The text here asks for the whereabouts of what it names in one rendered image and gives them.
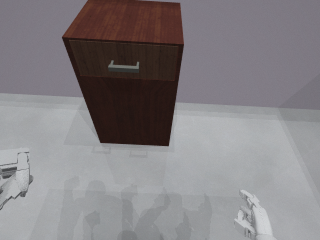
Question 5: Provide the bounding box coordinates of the left robot hand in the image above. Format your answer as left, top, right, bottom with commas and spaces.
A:
0, 147, 34, 210

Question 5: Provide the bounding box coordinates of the drawer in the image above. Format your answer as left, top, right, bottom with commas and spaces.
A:
69, 40, 178, 80

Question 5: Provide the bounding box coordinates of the right robot hand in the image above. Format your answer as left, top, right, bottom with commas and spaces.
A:
234, 189, 274, 240

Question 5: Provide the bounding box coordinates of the handle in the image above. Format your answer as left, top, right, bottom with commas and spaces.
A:
108, 60, 140, 73

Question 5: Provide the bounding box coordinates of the cabinet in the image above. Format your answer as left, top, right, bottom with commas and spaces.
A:
62, 0, 184, 146

